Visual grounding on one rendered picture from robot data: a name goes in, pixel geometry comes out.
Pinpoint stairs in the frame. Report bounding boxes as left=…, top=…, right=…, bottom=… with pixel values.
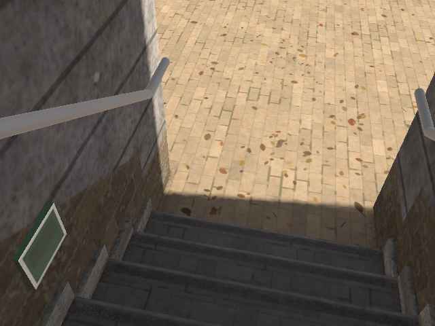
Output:
left=61, top=210, right=419, bottom=326

